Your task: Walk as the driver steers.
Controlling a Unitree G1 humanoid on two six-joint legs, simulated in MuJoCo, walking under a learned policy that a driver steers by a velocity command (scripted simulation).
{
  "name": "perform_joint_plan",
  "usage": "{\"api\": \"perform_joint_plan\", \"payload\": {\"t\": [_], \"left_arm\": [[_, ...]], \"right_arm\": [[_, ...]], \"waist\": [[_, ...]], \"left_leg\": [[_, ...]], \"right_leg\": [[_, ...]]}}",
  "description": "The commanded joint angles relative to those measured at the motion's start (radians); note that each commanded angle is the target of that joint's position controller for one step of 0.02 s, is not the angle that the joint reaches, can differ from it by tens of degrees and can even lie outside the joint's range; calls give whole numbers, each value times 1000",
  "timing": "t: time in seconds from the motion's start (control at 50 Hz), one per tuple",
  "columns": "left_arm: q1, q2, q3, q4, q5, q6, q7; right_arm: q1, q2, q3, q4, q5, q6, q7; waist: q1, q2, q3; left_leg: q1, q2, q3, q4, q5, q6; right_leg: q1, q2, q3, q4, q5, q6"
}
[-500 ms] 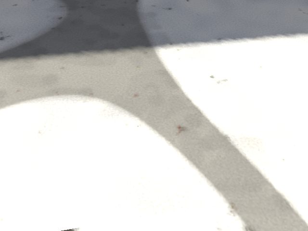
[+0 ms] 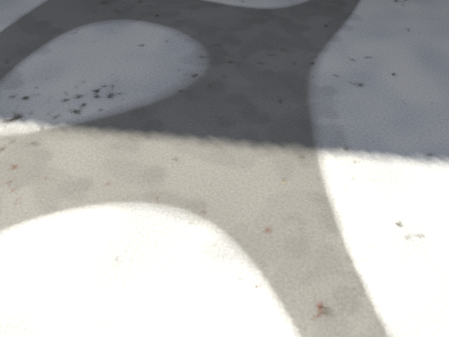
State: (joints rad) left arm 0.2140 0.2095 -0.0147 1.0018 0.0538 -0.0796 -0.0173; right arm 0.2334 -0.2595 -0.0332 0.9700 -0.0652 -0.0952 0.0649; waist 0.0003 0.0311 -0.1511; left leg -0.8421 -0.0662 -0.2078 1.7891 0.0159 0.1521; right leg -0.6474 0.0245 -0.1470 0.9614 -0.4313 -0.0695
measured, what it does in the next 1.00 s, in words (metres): climbs, turning right: left foot, then right foot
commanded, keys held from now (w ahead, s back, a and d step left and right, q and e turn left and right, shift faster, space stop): w+e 0.44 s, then e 0.42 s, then w+e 0.10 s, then w+q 0.04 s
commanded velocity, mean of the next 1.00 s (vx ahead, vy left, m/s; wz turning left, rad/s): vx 0.35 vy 0.00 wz -0.44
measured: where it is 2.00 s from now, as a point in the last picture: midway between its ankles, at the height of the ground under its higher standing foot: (261, 253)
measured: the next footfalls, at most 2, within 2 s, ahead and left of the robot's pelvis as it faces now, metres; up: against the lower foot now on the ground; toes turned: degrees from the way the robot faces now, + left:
left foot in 0.42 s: +0.41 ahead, +0.11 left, +0.00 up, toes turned -8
right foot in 0.88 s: +0.48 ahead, -0.18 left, +0.00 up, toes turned -29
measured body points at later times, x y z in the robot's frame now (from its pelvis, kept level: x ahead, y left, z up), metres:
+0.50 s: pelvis +0.28 +0.01 +0.05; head +0.29 +0.01 +0.50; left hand +0.25 +0.23 -0.10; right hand +0.50 -0.23 -0.01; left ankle +0.37 +0.11 -0.68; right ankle +0.07 -0.08 -0.62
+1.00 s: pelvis +0.40 -0.05 +0.05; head +0.43 -0.10 +0.49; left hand +0.66 +0.12 -0.04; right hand +0.40 -0.36 -0.08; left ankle +0.42 +0.11 -0.59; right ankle +0.44 -0.16 -0.68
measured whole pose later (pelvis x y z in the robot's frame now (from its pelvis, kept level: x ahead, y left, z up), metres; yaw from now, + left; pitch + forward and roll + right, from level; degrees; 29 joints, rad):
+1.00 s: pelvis +0.40 -0.05 +0.05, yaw -30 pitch +4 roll +2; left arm 0.16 0.26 0.10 0.71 -0.01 -0.01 0.00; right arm 0.09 -0.26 -0.10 0.81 0.00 -0.05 -0.04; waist 0.01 0.02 0.04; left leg -0.51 0.05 0.02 1.16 -0.46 -0.02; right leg -0.50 0.04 0.01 0.58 -0.15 -0.09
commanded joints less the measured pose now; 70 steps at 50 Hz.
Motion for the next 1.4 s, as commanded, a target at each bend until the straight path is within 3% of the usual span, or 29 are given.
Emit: {"api": "perform_joint_plan", "payload": {"t": [0.02, 0.06, 0.1, 0.16, 0.26, 0.34, 0.4, 0.42, 0.44, 0.46, 0.48, 0.5, 0.52, 0.58, 0.62, 0.7, 0.72, 0.76, 0.82, 0.86, 0.88, 0.9, 0.92, 0.94, 0.96, 0.98, 1.02, 1.08, 1.4], "left_arm": [[-22, -52, -12, 15, 10, -34, 4], [-37, 1, 9, -8, 18, -41, -12], [-1, -3, 2, -17, 14, -58, -17], [256, -9, -3, 38, 12, -64, -23], [346, 15, 8, 39, -16, -65, -47], [429, 21, 32, 80, -28, -61, -40], [332, 71, 65, 58, -15, -45, -35], [308, 68, 72, 45, -9, -48, -35], [290, 6, 56, 9, -14, -60, -30], [397, -112, 16, -48, -6, -76, -23], [260, -49, 36, -61, -36, -71, -35], [175, -22, 59, -74, -47, -52, -32], [178, -3, 73, -57, -39, -40, -16], [139, -85, 63, -100, 13, -23, -12], [113, -109, 58, -114, -6, -21, -40], [17, -45, 60, -147, -10, -16, -78], [-73, 28, 99, -211, -117, 25, -12], [-85, 61, 106, -252, -89, 57, 18], [-101, 98, 128, -302, -69, 82, 5], [-36, 114, 145, -300, -58, 84, 0], [20, 161, 167, -294, -52, 84, 12], [81, 260, 197, -303, -49, 88, 31], [83, 305, 192, -326, -48, 78, 27], [120, 250, 174, -339, -51, 69, 16], [81, 216, 162, -348, -62, 56, 15], [3, 191, 150, -359, -72, 54, 21], [-60, 136, 131, -357, -57, 43, 26], [-24, 146, 131, -328, -42, 18, 30], [51, 195, 152, -218, -59, 4, 37]], "right_arm": [[-42, 54, 36, -82, 3, 0, -19], [-120, 16, 30, -101, 15, -8, -7], [-134, 14, 29, -107, -22, -11, 3], [-270, 46, 40, -160, -11, -3, -3], [-423, 55, 24, -215, -8, 26, -2], [-561, 58, 0, -297, 23, 35, -22], [-504, 39, -26, -292, 45, 19, -46], [-389, 1, -48, -263, 62, 3, -58], [-200, -50, -67, -220, 59, -12, -71], [11, -76, -61, -190, 46, -24, -78], [168, -50, -70, -125, 12, -23, -98], [94, -72, -89, -123, 9, -32, -121], [-10, -38, -84, -136, 29, -34, -130], [-144, 77, -66, -181, 37, -28, -115], [-159, 36, -85, -189, 13, -38, -120], [-159, -27, -104, -187, 0, -42, -99], [-133, -121, -111, -156, 78, -5, -114], [-113, -124, -108, -153, 88, 24, -130], [-146, -131, -108, -166, 94, 40, -135], [-140, -124, -105, -164, 105, 46, -136], [-73, -104, -101, -147, 88, 50, -130], [-86, -69, -88, -178, 42, 54, -125], [-33, -36, -70, -228, 37, 53, -118], [-83, -67, -76, -232, 66, 43, -101], [-140, -83, -77, -251, 83, 33, -93], [-128, -89, -79, -229, 72, 30, -99], [-81, -94, -83, -204, 51, 34, -111], [-63, -66, -75, -181, 63, 37, -110], [-154, -40, -50, -206, 83, 48, -66]], "waist": [[-76, -21, 48], [-50, -21, 56], [-52, -33, 52], [43, -85, 38], [77, -114, 119], [96, -136, 169], [30, -145, 146], [-14, -136, 68], [-72, -42, -139], [-81, 240, -414], [-154, 229, -296], [-133, 103, -67], [-68, 46, 34], [30, 40, 17], [36, 32, 13], [53, 57, 73], [42, 81, 141], [40, 93, 112], [45, 92, 87], [73, 34, 49], [82, -63, 18], [83, -275, 14], [26, -380, -107], [78, -228, -164], [72, -179, -87], [33, -114, -38], [-17, -147, -11], [-11, -141, 2], [51, -146, 153]], "left_leg": [[-277, 60, -40, -28, -6, 23], [-218, 77, 47, -217, -1, 2], [-225, 132, 101, -271, 33, -52], [-283, 161, 155, -494, 80, -120], [-13, 151, 225, -887, 111, -161], [46, 122, 228, -1197, -70, -158], [335, 85, 263, -1325, -69, -102], [569, 85, 265, -1296, 12, -51], [940, 186, 189, -1204, 189, 76], [1482, 473, -224, -1305, 324, 347], [1383, 546, -371, -1450, 207, 285], [1105, 519, -226, -1481, 124, 182], [881, 484, -79, -1517, 174, 133], [697, 411, 168, -1564, 501, 107], [678, 359, 280, -1604, 490, 108], [603, 348, 392, -1636, 539, 86], [661, 322, 404, -1565, 451, 4], [695, 372, 389, -1540, 379, -3], [729, 378, 388, -1453, 260, -32], [720, 324, 422, -1284, 266, -77], [656, 273, 444, -1124, 171, -122], [427, 183, 478, -827, -244, -184], [128, 53, 308, -553, -728, -217], [34, 68, 150, -462, -650, -197], [-29, 94, 138, -471, -536, -168], [-8, 135, 145, -510, -445, -160], [124, 178, 157, -597, -327, -155], [152, 178, 170, -637, -221, -153], [190, 175, 218, -1072, -219, -133]], "right_leg": [[242, -193, 479, -556, 239, -98], [219, -125, 340, -631, 208, -95], [262, -141, 348, -652, 350, -149], [473, -166, 345, -646, 599, -166], [478, -190, 348, -717, 609, -178], [708, -238, 409, -656, 702, -192], [660, -260, 412, -596, 939, -151], [586, -211, 371, -511, 1035, -98], [441, -114, 314, -273, 890, -29], [20, 75, 238, 40, 282, 71], [-143, 66, 239, 257, -148, 70], [-170, -19, 256, 405, -64, 44], [-106, -86, 236, 391, -2, 39], [54, -122, 196, 264, -31, 62], [55, -109, 143, 181, 71, 84], [141, -115, 111, -77, 292, 65], [57, -112, 135, -133, 332, 66], [83, -117, 146, -212, 340, 58], [139, -100, 130, -297, 308, 28], [279, -32, 77, -420, 348, -16], [412, -22, 116, -468, 505, -55], [557, -193, 382, -490, 820, -127], [787, -349, 763, -551, 532, -331], [786, -338, 812, -645, 154, -310], [719, -304, 756, -682, -96, -250], [606, -289, 681, -685, -134, -190], [421, -235, 563, -712, -72, -142], [376, -215, 485, -742, 4, -139], [535, -318, 224, -804, 111, -104]]}}
Over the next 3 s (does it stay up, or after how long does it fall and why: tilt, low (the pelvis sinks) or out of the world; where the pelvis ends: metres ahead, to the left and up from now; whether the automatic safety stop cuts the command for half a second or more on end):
stays up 1.10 -0.13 0.05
